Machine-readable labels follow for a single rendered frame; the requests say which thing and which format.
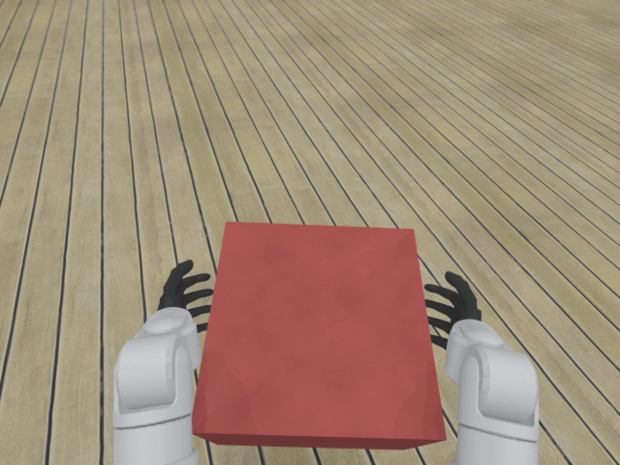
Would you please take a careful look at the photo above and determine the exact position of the left robot hand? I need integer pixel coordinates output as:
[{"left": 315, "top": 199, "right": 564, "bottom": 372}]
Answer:
[{"left": 157, "top": 260, "right": 214, "bottom": 333}]

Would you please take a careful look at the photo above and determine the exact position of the robot right forearm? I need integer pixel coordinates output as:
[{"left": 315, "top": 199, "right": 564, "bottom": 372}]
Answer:
[{"left": 444, "top": 319, "right": 539, "bottom": 465}]

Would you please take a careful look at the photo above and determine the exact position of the right robot hand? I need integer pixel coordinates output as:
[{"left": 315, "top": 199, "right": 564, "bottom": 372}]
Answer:
[{"left": 424, "top": 271, "right": 481, "bottom": 350}]

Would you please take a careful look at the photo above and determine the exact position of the carton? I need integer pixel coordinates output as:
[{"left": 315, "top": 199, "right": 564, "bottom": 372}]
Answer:
[{"left": 192, "top": 222, "right": 447, "bottom": 450}]

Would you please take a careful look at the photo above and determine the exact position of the robot left forearm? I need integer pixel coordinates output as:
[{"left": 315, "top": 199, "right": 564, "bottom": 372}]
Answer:
[{"left": 112, "top": 307, "right": 202, "bottom": 465}]

